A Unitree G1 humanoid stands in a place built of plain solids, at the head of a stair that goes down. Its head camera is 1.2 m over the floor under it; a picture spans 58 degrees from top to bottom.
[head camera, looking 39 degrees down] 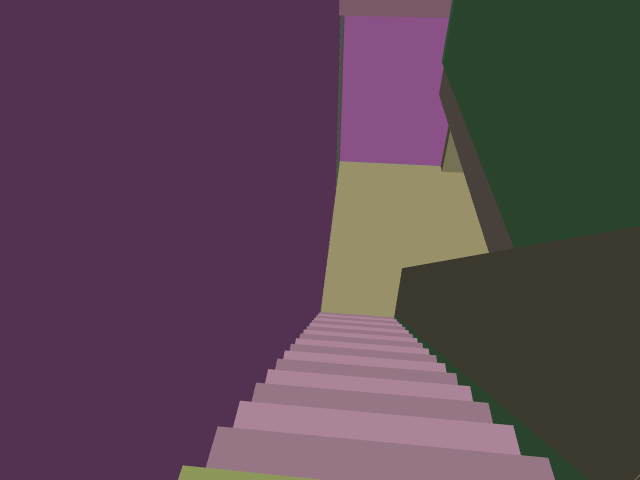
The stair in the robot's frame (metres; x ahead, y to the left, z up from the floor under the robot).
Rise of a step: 0.21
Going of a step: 0.22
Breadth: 1.09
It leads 6 degrees to the right of straight ahead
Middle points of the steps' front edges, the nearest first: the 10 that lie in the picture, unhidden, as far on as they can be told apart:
0.69 -0.19 -0.21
0.91 -0.21 -0.42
1.13 -0.23 -0.63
1.35 -0.26 -0.84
1.57 -0.28 -1.05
1.79 -0.30 -1.26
2.01 -0.32 -1.48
2.22 -0.34 -1.69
2.44 -0.36 -1.90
2.66 -0.38 -2.11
